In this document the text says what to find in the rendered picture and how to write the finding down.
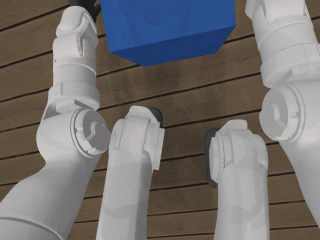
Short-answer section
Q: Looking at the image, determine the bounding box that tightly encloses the left robot thigh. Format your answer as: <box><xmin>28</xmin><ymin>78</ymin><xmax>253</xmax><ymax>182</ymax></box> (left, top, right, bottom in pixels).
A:
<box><xmin>95</xmin><ymin>115</ymin><xmax>165</xmax><ymax>240</ymax></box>

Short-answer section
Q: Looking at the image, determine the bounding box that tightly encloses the left robot upper arm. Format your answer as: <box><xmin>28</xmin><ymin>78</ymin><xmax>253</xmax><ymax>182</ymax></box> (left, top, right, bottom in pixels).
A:
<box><xmin>0</xmin><ymin>108</ymin><xmax>111</xmax><ymax>240</ymax></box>

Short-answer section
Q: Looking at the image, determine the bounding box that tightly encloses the right robot upper arm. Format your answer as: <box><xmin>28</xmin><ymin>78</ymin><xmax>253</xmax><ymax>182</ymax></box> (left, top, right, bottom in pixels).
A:
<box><xmin>259</xmin><ymin>80</ymin><xmax>320</xmax><ymax>229</ymax></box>

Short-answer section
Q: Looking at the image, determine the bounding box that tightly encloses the left robot hand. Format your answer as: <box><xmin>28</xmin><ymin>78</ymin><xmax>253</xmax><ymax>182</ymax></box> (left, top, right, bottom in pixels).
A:
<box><xmin>68</xmin><ymin>0</ymin><xmax>102</xmax><ymax>23</ymax></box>

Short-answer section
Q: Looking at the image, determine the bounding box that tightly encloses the robot left shin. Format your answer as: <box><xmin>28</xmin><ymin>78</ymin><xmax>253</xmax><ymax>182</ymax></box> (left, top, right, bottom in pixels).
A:
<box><xmin>108</xmin><ymin>105</ymin><xmax>158</xmax><ymax>157</ymax></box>

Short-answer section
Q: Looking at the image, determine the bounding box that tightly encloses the robot right forearm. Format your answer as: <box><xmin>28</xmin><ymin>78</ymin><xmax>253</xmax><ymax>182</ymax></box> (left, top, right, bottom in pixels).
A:
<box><xmin>245</xmin><ymin>0</ymin><xmax>320</xmax><ymax>89</ymax></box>

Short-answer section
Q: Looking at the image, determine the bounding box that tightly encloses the carton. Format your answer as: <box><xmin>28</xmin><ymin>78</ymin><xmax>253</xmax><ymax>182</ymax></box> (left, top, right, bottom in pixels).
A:
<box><xmin>99</xmin><ymin>0</ymin><xmax>237</xmax><ymax>67</ymax></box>

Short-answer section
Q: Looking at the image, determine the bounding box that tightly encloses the robot left forearm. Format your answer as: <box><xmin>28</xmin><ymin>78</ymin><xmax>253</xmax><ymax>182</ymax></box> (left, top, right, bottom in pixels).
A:
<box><xmin>40</xmin><ymin>6</ymin><xmax>100</xmax><ymax>124</ymax></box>

